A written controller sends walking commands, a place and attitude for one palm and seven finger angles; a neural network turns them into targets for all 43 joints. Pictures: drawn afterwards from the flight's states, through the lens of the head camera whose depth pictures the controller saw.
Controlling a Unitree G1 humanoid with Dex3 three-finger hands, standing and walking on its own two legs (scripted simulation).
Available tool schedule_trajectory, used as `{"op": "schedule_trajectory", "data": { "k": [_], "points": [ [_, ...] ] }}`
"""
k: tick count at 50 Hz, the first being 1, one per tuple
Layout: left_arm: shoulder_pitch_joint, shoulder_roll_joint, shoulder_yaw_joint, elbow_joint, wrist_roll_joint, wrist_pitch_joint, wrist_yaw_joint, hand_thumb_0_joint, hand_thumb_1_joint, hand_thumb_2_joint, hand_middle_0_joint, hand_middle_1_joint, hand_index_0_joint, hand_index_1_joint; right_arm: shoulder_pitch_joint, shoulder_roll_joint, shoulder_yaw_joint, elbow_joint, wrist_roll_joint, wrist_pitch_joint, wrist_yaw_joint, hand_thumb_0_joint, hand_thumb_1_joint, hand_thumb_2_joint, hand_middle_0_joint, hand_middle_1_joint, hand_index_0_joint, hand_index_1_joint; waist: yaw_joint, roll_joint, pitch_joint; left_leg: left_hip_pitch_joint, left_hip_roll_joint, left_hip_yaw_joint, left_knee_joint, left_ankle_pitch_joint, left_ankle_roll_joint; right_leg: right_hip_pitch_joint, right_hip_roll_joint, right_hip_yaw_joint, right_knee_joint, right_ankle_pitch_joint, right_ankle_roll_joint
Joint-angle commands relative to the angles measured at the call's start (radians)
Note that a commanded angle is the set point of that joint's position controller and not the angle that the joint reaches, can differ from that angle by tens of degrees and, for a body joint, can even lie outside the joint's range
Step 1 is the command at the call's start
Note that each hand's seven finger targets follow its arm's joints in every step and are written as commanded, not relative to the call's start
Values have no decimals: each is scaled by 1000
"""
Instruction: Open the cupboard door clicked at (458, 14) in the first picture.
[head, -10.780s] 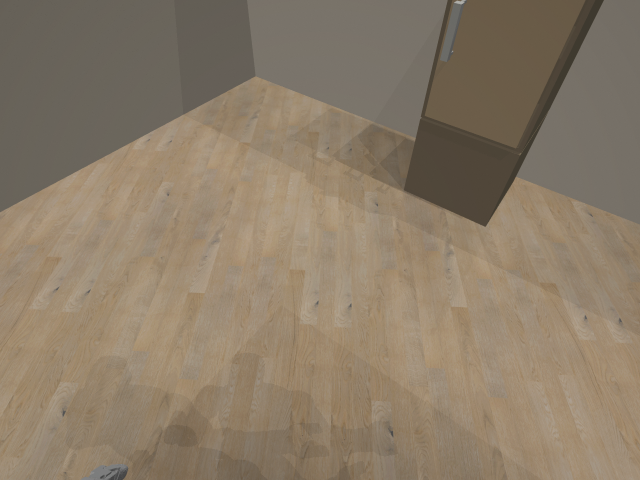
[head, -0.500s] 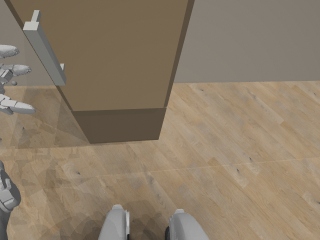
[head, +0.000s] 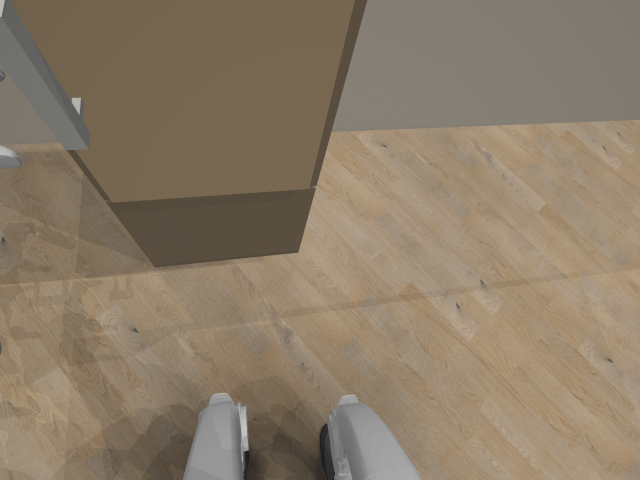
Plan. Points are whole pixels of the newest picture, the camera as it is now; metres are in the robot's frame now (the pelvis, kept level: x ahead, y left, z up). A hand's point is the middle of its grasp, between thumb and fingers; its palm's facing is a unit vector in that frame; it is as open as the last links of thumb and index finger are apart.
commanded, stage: move the hooked fingers beside the handle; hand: left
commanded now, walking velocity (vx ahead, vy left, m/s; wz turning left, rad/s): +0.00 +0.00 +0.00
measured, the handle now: (43, 70) +0.55 +0.27 +0.09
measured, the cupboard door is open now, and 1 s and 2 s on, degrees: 0 0 0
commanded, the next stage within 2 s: slide the fingers in behind the handle in 0.66 s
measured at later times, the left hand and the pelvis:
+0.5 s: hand out of the picture +0.49 +0.31 +0.10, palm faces +0.09 -1.00 -0.02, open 13.9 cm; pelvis +0.01 +0.00 +0.01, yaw +1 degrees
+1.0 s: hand out of the picture +0.49 +0.30 +0.10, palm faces +0.08 -1.00 -0.01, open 13.9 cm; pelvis +0.00 -0.01 +0.00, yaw +1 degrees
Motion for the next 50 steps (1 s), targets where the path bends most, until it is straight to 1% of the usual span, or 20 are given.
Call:
{"op": "schedule_trajectory", "data": {
  "k": [1,4,7,11,12,14,19,22,26,27,29,31,34,35,38,40,43,46,48,50],
  "points": [
    [-323,301,39,-244,-40,-54,-3,0,-500,300,-300,-1200,-300,-1200,191,-208,-88,-36,-8,-4,-12,0,-900,-900,200,300,200,300,23,238,-559,634,-6,-33,-118,453,21,59,21,-39,-123,279,-50],
    [-313,329,69,-286,-36,-61,16,0,-500,300,-300,-1200,-300,-1200,189,-206,-94,-38,-8,-1,-6,0,-900,-900,200,300,200,300,36,257,-563,645,-7,-30,-129,450,17,79,21,-39,-131,278,-49],
    [-317,312,69,-318,-44,-75,29,0,-500,300,-300,-1200,-300,-1200,187,-202,-96,-35,-9,-1,0,0,-900,-900,200,300,200,300,33,259,-573,666,-8,-30,-130,474,16,91,25,-40,-135,299,-50],
    [-299,253,30,-298,-44,-78,36,0,-500,300,-300,-1200,-300,-1200,179,-197,-95,-31,-7,2,1,0,-900,-900,200,300,200,300,27,261,-503,672,-9,-32,-151,431,14,69,28,-44,-153,260,-55],
    [-281,261,36,-278,-42,-74,38,0,-500,300,-300,-1200,-300,-1200,179,-199,-96,-29,-6,4,0,0,-900,-900,200,300,200,300,27,236,-496,661,-9,-32,-157,419,14,77,27,-46,-157,256,-53],
    [-281,210,-10,-265,-41,-69,35,0,-500,300,-300,-1200,-300,-1200,173,-195,-94,-30,-4,5,0,0,-900,-900,200,300,200,300,18,242,-464,655,-12,-31,-165,393,14,65,25,-46,-165,240,-52],
    [-321,214,-17,-226,-41,-76,45,0,-500,300,-300,-1200,-300,-1200,167,-198,-90,-28,-3,1,-9,0,-900,-900,200,300,200,300,2,197,-427,604,-14,-27,-164,340,20,67,19,-39,-167,222,-50],
    [-333,256,12,-234,-37,-91,51,0,-500,300,-300,-1200,-300,-1200,168,-200,-90,-30,-7,-3,-13,0,-900,-900,200,300,200,300,13,209,-469,605,-14,-27,-150,373,19,82,17,-36,-151,245,-52],
    [-324,231,2,-272,-44,-106,48,0,-500,300,-300,-1200,-300,-1200,167,-194,-92,-30,-9,-3,-8,0,-900,-900,200,300,200,300,24,256,-518,656,-14,-27,-139,431,14,86,19,-35,-139,278,-56],
    [-305,239,14,-263,-47,-102,46,0,-500,300,-300,-1200,-300,-1200,165,-196,-94,-31,-8,-2,-6,0,-900,-900,200,300,200,300,27,238,-530,651,-14,-25,-138,435,15,101,19,-34,-142,289,-51],
    [-271,268,37,-247,-46,-90,45,0,-500,300,-300,-1200,-300,-1200,160,-197,-95,-40,-5,-2,-6,0,-900,-900,200,300,200,300,35,195,-514,588,-18,-10,-136,408,23,152,19,-25,-145,303,-47],
    [-269,248,27,-254,-48,-88,44,0,-500,300,-300,-1200,-300,-1200,161,-191,-93,-42,-3,-1,-6,0,-900,-900,200,300,200,300,35,214,-511,595,-20,-5,-134,419,24,145,21,-25,-141,315,-49],
    [-287,277,41,-274,-43,-95,47,0,-500,300,-300,-1200,-300,-1200,158,-194,-94,-39,-1,-2,-7,0,-900,-900,200,300,200,300,34,203,-511,574,-20,-4,-134,396,25,160,20,-21,-143,309,-45],
    [-294,255,24,-277,-46,-97,45,0,-500,300,-300,-1200,-300,-1200,154,-190,-93,-38,0,-2,-6,0,-900,-900,200,300,200,300,26,208,-505,570,-20,2,-130,379,28,153,21,-18,-147,300,-43],
    [-297,272,35,-226,-49,-97,38,0,-500,300,-300,-1200,-300,-1200,153,-196,-92,-30,3,-9,-12,0,-900,-900,200,300,200,300,18,176,-478,525,-21,0,-127,343,30,154,21,-13,-149,279,-43],
    [-312,234,-10,-212,-45,-89,33,0,-500,300,-300,-1200,-300,-1200,152,-191,-85,-27,7,-8,-14,0,-900,-900,200,300,200,300,9,183,-442,510,-21,3,-132,308,32,134,19,-12,-156,250,-42],
    [-317,250,6,-216,-50,-91,32,0,-500,300,-300,-1200,-300,-1200,157,-194,-88,-24,4,-10,-17,0,-900,-900,200,300,200,300,16,197,-485,545,-18,-7,-129,332,28,125,19,-17,-147,256,-46],
    [-312,229,2,-234,-65,-91,30,0,-500,300,-300,-1200,-300,-1200,160,-189,-88,-26,2,-13,-13,0,-900,-900,200,300,200,300,22,191,-504,542,-21,-2,-123,343,31,146,20,-14,-143,274,-47],
    [-302,247,12,-211,-58,-80,35,0,-500,300,-300,-1200,-300,-1200,158,-192,-87,-26,5,-12,-14,0,-900,-900,200,300,200,300,19,158,-481,502,-20,2,-123,320,34,155,19,-11,-148,267,-41],
    [-311,245,4,-232,-48,-77,45,0,-500,300,-300,-1200,-300,-1200,157,-187,-86,-31,6,-12,-14,0,-900,-900,200,300,200,300,23,178,-481,490,-23,8,-125,310,35,166,17,-7,-148,265,-41]
  ]
}}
